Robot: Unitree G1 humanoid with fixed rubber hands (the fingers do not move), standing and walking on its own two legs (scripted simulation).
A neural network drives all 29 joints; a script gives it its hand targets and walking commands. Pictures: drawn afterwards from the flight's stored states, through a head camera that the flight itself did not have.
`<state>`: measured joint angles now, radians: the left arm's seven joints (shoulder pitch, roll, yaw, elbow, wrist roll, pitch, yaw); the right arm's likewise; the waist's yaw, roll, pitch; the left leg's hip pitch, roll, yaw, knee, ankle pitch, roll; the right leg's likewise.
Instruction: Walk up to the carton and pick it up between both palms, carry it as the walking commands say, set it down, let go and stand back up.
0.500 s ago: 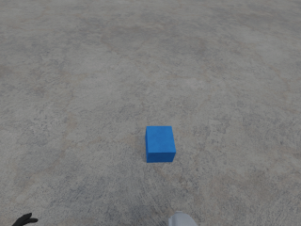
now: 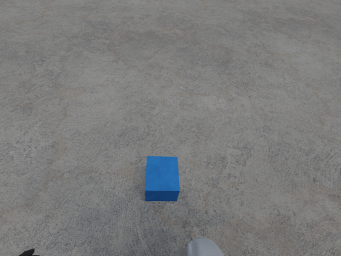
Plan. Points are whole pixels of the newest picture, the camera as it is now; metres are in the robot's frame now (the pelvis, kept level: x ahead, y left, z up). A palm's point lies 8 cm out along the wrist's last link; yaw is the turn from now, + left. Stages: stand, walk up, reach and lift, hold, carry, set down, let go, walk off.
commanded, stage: walk up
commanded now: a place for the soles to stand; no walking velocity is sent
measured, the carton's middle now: (161, 178) +0.64 -0.02 -0.66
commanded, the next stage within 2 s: none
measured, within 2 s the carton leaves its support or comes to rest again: neither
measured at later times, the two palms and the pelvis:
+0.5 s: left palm out of the picture +0.13 +0.25 -0.08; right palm (321, 230) +0.20 -0.41 -0.09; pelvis +0.07 -0.09 +0.00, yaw +4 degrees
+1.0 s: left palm (46, 255) +0.16 +0.27 -0.06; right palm (306, 204) +0.26 -0.38 -0.06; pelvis +0.09 -0.08 +0.03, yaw +9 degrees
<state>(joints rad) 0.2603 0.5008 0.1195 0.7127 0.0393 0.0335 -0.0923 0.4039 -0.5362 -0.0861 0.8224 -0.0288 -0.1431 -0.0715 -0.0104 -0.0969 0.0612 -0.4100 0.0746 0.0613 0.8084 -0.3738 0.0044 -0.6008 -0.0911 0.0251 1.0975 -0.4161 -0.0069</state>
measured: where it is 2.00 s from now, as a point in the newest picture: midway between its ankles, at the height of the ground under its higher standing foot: outside the picture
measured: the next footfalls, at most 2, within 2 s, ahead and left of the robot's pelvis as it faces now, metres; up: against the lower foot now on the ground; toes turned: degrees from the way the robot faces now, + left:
right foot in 0.10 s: +0.15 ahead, -0.21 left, +0.00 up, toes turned -1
left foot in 0.38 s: +0.16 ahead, +0.04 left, +0.00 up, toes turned +4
